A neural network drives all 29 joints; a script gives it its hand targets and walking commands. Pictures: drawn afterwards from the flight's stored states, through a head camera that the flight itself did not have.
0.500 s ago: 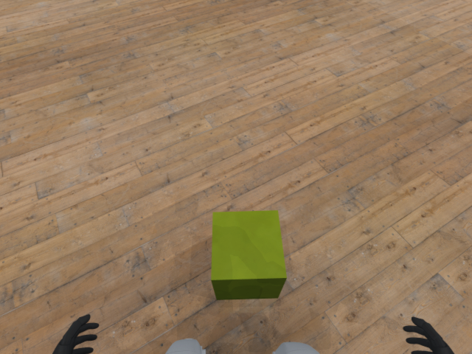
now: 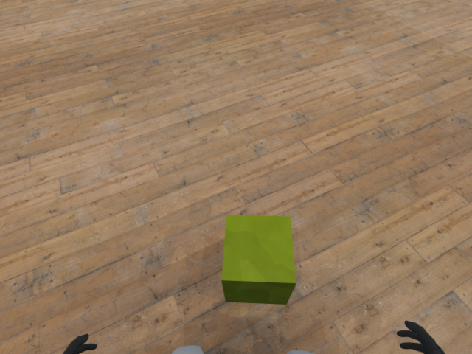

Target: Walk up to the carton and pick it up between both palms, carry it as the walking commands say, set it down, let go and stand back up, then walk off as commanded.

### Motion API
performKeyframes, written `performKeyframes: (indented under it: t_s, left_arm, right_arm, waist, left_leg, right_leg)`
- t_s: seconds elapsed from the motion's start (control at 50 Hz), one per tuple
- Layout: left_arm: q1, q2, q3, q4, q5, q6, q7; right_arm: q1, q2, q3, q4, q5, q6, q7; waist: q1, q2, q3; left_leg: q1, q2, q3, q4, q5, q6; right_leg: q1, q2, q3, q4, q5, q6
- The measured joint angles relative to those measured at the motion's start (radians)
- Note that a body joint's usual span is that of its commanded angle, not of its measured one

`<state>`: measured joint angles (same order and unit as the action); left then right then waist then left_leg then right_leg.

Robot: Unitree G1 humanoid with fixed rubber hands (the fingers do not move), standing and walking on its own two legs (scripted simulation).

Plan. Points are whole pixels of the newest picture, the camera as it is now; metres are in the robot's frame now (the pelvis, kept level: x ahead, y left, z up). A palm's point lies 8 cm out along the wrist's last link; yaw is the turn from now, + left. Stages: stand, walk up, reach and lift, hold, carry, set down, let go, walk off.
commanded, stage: walk up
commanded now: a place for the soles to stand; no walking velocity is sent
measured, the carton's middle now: (257, 260) +0.50 -0.06 -0.62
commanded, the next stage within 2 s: reach and lift in 1.76 s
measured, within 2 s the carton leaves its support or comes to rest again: neither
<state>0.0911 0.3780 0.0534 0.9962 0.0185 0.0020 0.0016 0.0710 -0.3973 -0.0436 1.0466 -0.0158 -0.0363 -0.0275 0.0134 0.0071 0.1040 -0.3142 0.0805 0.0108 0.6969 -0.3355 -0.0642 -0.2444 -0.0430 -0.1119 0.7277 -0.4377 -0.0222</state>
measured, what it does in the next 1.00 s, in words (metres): steps on the spot: right foot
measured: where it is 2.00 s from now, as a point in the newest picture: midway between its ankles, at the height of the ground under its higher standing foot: outside the picture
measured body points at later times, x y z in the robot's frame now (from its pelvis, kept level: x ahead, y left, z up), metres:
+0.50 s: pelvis +0.02 -0.02 -0.02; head +0.04 -0.02 +0.43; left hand +0.16 +0.31 -0.12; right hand +0.05 -0.37 -0.13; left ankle +0.02 +0.14 -0.70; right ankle +0.07 -0.13 -0.72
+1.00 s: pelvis +0.03 -0.03 +0.00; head +0.05 -0.04 +0.45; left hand +0.17 +0.28 -0.10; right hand +0.14 -0.35 -0.12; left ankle +0.03 +0.13 -0.72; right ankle +0.07 -0.13 -0.72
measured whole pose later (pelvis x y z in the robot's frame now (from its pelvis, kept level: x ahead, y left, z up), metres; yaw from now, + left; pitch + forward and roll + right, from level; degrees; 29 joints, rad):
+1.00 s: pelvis +0.03 -0.03 +0.00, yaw -1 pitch -3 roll +1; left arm 0.05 0.37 0.03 1.00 0.01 -0.02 0.00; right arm 0.07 -0.39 -0.03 1.05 -0.01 -0.04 -0.01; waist 0.00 0.00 0.08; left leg -0.25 0.05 0.02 0.65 -0.35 -0.06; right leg -0.33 -0.03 -0.05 0.70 -0.32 -0.03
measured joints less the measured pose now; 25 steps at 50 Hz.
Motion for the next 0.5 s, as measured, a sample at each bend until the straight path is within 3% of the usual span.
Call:
performKeyframes:
  t_s: [0.02, 0.1, 0.14, 0.16, 0.22, 0.28, 0.36, 0.4, 0.42, 0.5]
  left_arm:
    - [0.0, 0.0, 0.001, 0.0, 0.002, -0.001, -0.001]
    - [0.03, 0.016, 0.007, -0.039, 0.015, 0.0, -0.022]
    - [0.054, 0.03, 0.011, -0.054, 0.019, 0.002, -0.029]
    - [0.067, 0.038, 0.013, -0.06, 0.019, 0.003, -0.032]
    - [0.096, 0.059, 0.022, -0.071, 0.017, 0.017, -0.033]
    - [0.085, 0.075, 0.033, -0.085, 0.014, 0.022, -0.029]
    - [0.069, 0.078, 0.041, -0.12, 0.001, 0.004, -0.042]
    - [0.067, 0.071, 0.044, -0.121, 0.004, -0.005, -0.045]
    - [0.066, 0.067, 0.043, -0.12, 0.008, -0.01, -0.042]
    - [0.053, 0.047, 0.021, -0.112, 0.012, -0.011, -0.027]
  right_arm:
    - [0.001, 0.002, 0.0, 0.003, 0.001, 0.002, 0.001]
    - [0.038, 0.001, -0.015, -0.013, -0.005, -0.003, 0.004]
    - [0.063, -0.003, -0.024, -0.017, -0.012, -0.008, 0.006]
    - [0.076, -0.004, -0.028, -0.02, -0.015, -0.012, 0.008]
    - [0.121, -0.011, -0.043, -0.042, -0.024, -0.036, 0.009]
    - [0.157, -0.02, -0.05, -0.06, -0.019, -0.052, 0.002]
    - [0.189, -0.045, -0.051, -0.069, -0.02, -0.041, -0.003]
    - [0.188, -0.062, -0.05, -0.071, -0.018, -0.025, -0.002]
    - [0.186, -0.065, -0.048, -0.071, -0.015, -0.014, -0.002]
    - [0.162, -0.057, -0.041, -0.064, -0.003, 0.014, -0.004]
  waist:
    - [-0.003, -0.002, -0.002]
    - [-0.006, -0.027, -0.023]
    - [-0.006, -0.044, -0.036]
    - [-0.005, -0.055, -0.042]
    - [-0.006, -0.078, -0.063]
    - [-0.028, -0.078, -0.038]
    - [-0.032, -0.065, 0.001]
    - [-0.039, -0.036, 0.016]
    - [-0.045, -0.019, 0.02]
    - [-0.046, 0.007, 0.016]
  left_leg:
    - [0.004, 0.0, -0.001, -0.008, 0.006, 0.001]
    - [0.005, -0.015, 0.012, 0.021, -0.037, 0.076]
    - [0.016, -0.026, 0.023, 0.034, -0.051, 0.091]
    - [0.022, -0.031, 0.03, 0.036, -0.043, 0.09]
    - [0.018, -0.036, 0.048, 0.054, -0.058, 0.026]
    - [0.019, -0.019, 0.04, 0.067, -0.068, 0.018]
    - [0.029, 0.015, 0.046, 0.077, -0.077, 0.004]
    - [0.019, 0.047, 0.034, 0.125, -0.106, -0.003]
    - [0.001, 0.057, 0.017, 0.165, -0.123, 0.021]
    - [-0.069, 0.012, -0.027, 0.298, -0.219, 0.085]
  right_leg:
    - [0.005, 0.0, -0.002, -0.009, 0.006, 0.0]
    - [0.007, -0.016, 0.005, 0.013, -0.008, 0.002]
    - [0.012, -0.03, 0.012, 0.036, -0.029, 0.007]
    - [0.011, -0.038, 0.019, 0.051, -0.04, 0.012]
    - [-0.041, -0.03, 0.076, 0.149, -0.087, 0.005]
    - [-0.128, 0.011, 0.126, 0.308, -0.132, 0.007]
    - [-0.167, -0.003, 0.114, 0.184, -0.083, 0.0]
    - [-0.148, 0.008, 0.09, 0.095, 0.051, 0.001]
    - [-0.151, 0.019, 0.076, 0.105, 0.085, 0.007]
    - [-0.166, 0.025, 0.053, 0.139, 0.051, 0.005]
